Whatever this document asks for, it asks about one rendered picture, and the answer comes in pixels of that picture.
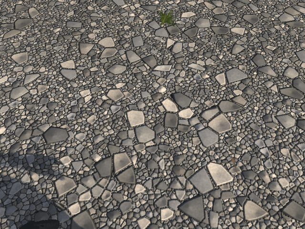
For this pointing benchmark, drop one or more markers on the robot left hand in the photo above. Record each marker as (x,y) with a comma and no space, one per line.
(42,224)

